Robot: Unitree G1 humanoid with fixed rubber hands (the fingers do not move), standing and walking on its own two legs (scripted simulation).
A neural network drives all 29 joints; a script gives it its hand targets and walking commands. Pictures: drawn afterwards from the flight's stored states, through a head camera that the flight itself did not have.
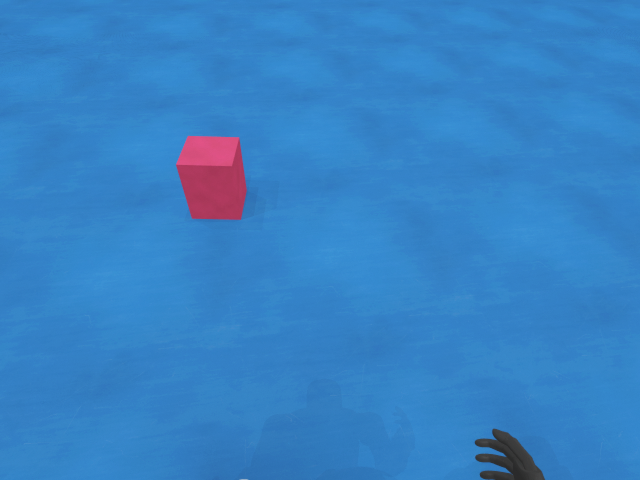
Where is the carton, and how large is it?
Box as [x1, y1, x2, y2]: [176, 136, 246, 219]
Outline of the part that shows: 188,136 176,163 176,166 192,218 240,219 246,188 238,137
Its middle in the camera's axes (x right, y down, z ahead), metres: -0.47 -0.29 +1.73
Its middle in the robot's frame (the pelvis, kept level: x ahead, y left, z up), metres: +1.40 +0.52 -0.62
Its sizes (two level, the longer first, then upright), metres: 0.221 0.207 0.297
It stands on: the floor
